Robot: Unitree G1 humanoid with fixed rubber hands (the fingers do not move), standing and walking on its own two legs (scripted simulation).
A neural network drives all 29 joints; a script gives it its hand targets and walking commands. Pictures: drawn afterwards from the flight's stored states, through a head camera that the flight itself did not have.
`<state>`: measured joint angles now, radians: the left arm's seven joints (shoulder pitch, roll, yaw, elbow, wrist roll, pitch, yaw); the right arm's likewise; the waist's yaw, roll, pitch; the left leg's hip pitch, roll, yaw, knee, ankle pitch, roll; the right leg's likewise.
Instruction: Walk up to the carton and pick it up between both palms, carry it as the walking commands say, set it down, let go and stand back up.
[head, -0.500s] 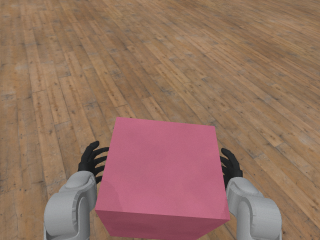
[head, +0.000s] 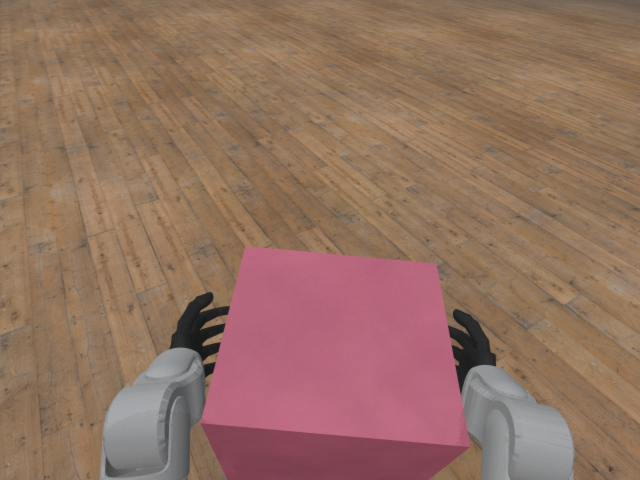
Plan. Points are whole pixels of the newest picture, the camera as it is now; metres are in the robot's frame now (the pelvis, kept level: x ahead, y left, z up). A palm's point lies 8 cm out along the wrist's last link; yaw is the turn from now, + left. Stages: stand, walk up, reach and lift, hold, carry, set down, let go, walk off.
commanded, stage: carry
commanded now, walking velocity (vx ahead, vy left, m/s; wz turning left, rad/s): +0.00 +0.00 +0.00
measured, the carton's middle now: (327, 383) +0.24 +0.00 +0.02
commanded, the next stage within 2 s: none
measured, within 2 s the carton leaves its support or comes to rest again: neither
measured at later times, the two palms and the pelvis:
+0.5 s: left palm (125, 376) +0.20 +0.22 +0.09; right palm (416, 413) +0.19 -0.09 +0.07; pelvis -0.04 +0.08 -0.01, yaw +0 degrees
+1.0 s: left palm (85, 405) +0.17 +0.25 +0.09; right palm (397, 429) +0.17 -0.06 +0.08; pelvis -0.06 +0.09 +0.00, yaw +1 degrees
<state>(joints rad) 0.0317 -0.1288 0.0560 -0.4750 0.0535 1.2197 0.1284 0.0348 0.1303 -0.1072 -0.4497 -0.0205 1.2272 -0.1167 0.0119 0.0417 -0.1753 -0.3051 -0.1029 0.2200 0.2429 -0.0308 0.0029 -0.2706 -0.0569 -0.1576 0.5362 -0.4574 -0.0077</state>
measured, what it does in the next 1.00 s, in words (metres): steps to the left: left foot, then right foot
